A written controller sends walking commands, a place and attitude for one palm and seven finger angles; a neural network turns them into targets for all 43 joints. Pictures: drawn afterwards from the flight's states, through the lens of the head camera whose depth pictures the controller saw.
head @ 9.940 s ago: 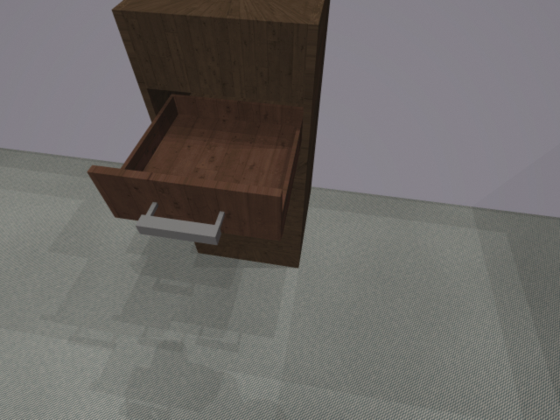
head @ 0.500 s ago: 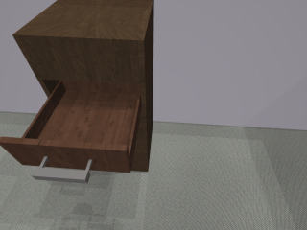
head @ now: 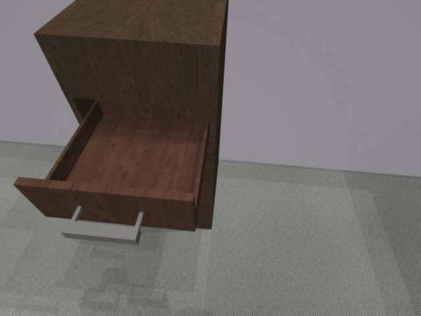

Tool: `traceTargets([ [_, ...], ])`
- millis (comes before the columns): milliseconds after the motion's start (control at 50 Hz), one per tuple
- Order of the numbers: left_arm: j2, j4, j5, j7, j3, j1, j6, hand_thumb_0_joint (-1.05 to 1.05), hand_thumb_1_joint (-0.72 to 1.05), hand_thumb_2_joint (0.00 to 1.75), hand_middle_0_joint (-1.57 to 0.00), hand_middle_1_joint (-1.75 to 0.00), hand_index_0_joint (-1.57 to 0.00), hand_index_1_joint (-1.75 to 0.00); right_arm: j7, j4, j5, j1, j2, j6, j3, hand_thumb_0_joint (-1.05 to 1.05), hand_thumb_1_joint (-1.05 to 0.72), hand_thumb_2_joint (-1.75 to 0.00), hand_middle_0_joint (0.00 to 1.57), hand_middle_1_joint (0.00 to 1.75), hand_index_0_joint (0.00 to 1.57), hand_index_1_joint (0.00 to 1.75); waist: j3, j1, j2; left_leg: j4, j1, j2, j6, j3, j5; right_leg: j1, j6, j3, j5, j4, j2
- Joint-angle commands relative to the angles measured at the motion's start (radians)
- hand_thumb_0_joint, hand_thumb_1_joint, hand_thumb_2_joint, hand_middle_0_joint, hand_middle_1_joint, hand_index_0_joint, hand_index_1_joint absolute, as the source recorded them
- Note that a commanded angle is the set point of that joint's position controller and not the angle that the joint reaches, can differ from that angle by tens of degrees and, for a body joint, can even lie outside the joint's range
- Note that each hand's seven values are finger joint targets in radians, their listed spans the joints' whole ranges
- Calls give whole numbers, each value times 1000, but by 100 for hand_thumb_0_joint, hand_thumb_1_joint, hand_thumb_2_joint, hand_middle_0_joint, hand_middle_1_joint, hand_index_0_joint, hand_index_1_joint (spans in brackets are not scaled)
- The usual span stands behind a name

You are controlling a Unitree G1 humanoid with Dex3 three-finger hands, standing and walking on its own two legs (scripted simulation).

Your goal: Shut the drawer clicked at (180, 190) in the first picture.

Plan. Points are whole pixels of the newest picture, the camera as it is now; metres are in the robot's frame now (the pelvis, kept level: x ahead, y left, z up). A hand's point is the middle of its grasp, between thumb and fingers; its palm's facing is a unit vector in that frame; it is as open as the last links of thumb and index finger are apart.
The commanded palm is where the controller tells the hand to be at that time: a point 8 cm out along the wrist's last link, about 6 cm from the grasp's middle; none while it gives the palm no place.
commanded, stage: shuffle to correct the standing spot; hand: left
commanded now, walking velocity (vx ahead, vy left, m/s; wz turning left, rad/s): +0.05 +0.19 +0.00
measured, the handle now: (106, 222) +0.31 +0.26 -0.06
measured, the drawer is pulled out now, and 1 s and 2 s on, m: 0.30 0.30 0.29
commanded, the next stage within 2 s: come to a stop and stand still in 0.10 s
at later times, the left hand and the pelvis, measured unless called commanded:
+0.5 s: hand out of the picture +0.00 +0.23 -0.18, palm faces +0.04 -0.98 -0.19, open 7.4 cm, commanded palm none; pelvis +0.00 +0.05 -0.01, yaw -1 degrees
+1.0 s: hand out of the picture +0.01 +0.21 -0.17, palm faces +0.01 -0.99 -0.17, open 7.3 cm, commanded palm none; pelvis +0.02 +0.05 +0.01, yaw -1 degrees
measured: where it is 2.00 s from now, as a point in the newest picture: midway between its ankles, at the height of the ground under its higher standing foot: outside the picture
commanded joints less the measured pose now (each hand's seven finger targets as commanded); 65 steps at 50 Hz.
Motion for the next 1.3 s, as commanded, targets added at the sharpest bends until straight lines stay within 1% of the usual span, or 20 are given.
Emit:
traceTargets([
  [0,54,-86,6,9,14,-21,-5,0,90,90,-20,-30,-20,-30,-7,-44,-6,100,-123,4,-17,0,-90,-90,20,30,20,30,38,-23,185,-178,36,283,163,-261,464,-194,-20,-22,-206,256,2],
  [80,39,-82,4,2,9,24,-13,0,90,90,-20,-30,-20,-30,-3,-80,-12,33,-135,5,-15,0,-90,-90,20,30,20,30,-6,14,142,-106,-13,238,150,-182,540,-71,-19,-41,-102,122,-11],
  [120,65,-59,5,6,15,107,-27,0,90,90,-20,-30,-20,-30,0,-96,-3,4,-141,5,-19,0,-90,-90,20,30,20,30,-28,54,62,4,-91,181,85,-138,403,102,-30,-5,113,-112,-54],
  [140,144,-52,14,16,28,146,-37,0,90,90,-20,-30,-20,-30,6,-112,7,12,-110,6,-18,0,-90,-90,20,30,20,30,-47,57,-154,148,-268,74,18,-54,146,252,-92,242,281,-205,-235],
  [160,207,-46,11,18,41,172,-42,0,90,90,-20,-30,-20,-30,11,-134,2,-5,-97,10,-25,0,-90,-90,20,30,20,30,-22,61,-247,329,-391,0,-36,-21,-221,265,-208,438,431,-285,-443],
  [180,202,-46,6,25,45,176,-48,0,90,90,-20,-30,-20,-30,11,-133,-7,-48,-114,23,-28,0,-90,-90,20,30,20,30,-3,71,-218,472,-410,47,-46,-111,-236,201,-251,464,415,-297,-448],
  [260,161,-96,20,13,33,11,-47,0,90,90,-20,-30,-20,-30,34,-107,-3,-21,-63,20,-26,0,-90,-90,20,30,20,30,0,-4,-190,424,-295,76,-57,-79,-117,48,-163,173,273,-290,-273],
  [360,177,-86,12,-10,34,-11,-26,0,90,90,-20,-30,-20,-30,26,-57,7,43,-44,-1,-16,0,-90,-90,20,30,20,30,16,-35,-119,-6,58,21,-67,26,97,-146,-71,76,15,-218,-143],
  [380,157,-89,9,-13,30,-10,-18,0,90,90,-20,-30,-20,-30,21,-45,6,75,-66,-7,-18,0,-90,-90,20,30,20,30,6,-48,-31,-57,93,49,-62,-3,94,-157,-48,56,-28,-150,-105],
  [420,74,-107,4,-20,16,24,-13,0,90,90,-20,-30,-20,-30,10,-55,-8,96,-168,-18,-31,0,-90,-90,20,30,20,30,6,-35,217,-187,-13,276,39,-276,145,-135,10,-49,-127,34,15],
  [440,58,-107,8,-16,10,31,-10,0,90,90,-20,-30,-20,-30,7,-58,-9,71,-176,-15,-36,0,-90,-90,20,30,20,30,45,-23,212,-237,-125,317,84,-331,75,-93,10,-45,-191,85,30],
  [520,41,-28,2,-25,-8,106,-28,0,90,90,-20,-30,-20,-30,-7,-60,-1,-50,-118,-25,-8,0,-90,-90,20,30,20,30,-19,32,223,-159,-83,208,60,-193,218,19,3,-7,7,-60,6],
  [600,97,5,-1,-18,-15,79,-45,0,90,90,-20,-30,-20,-30,-5,-32,9,-7,-88,-25,-5,0,-90,-90,20,30,20,30,-11,-5,-8,-78,-41,121,-19,-113,180,43,-21,108,206,-200,-56],
  [960,55,44,0,-6,-26,109,-45,0,90,90,-20,-30,-20,-30,-7,47,12,71,-52,-33,9,0,-90,-90,20,30,20,30,35,-6,44,-141,-12,138,-17,-104,204,51,-10,64,189,-226,-34],
  [980,103,72,10,32,-28,150,-68,0,90,90,-20,-30,-20,-30,3,-36,16,-57,-100,-40,-1,0,-90,-90,20,30,20,30,81,25,-30,99,-117,146,-52,-68,254,33,3,136,573,-242,-104],
  [1000,139,17,3,25,-23,86,-78,0,90,90,-20,-30,-20,-30,8,-63,12,16,-37,-25,1,0,-90,-90,20,30,20,30,-7,-47,-23,62,-83,99,-45,-74,12,39,-30,167,383,-244,-145],
  [1020,125,-4,1,18,-27,34,-78,0,90,90,-20,-30,-20,-30,11,-48,9,68,-42,-22,1,0,-90,-90,20,30,20,30,-35,-66,-15,35,-49,102,-41,-81,25,-5,-46,132,145,-229,-110],
  [1080,99,-26,-1,9,-30,41,-58,0,90,90,-20,-30,-20,-30,10,-59,6,68,-75,-28,-4,0,-90,-90,20,30,20,30,-20,-37,100,-19,-93,134,-12,-112,108,6,-25,80,51,-150,-30],
  [1120,91,-29,0,8,-33,48,-52,0,90,90,-20,-30,-20,-30,8,-72,7,61,-79,-26,-2,0,-90,-90,20,30,20,30,19,-31,31,-30,-117,131,-8,-118,100,2,-23,81,44,-152,-25],
  [1280,102,-50,0,4,-33,51,-36,0,90,90,-20,-30,-20,-30,6,-71,6,42,-105,-28,2,0,-90,-90,20,30,20,30,56,-16,32,-77,-108,138,-3,-123,112,2,-14,78,73,-145,-19],
])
